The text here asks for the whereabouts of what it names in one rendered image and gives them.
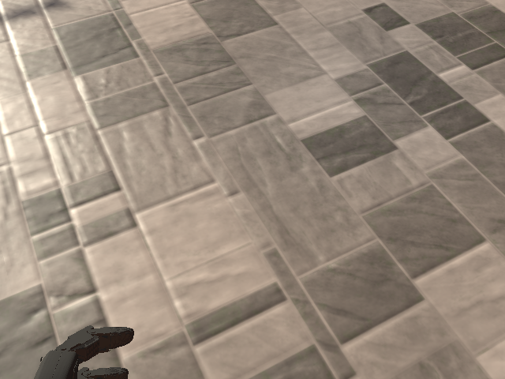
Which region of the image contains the robot left hand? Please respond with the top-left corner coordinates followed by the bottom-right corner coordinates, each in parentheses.
top-left (34, 325), bottom-right (134, 379)

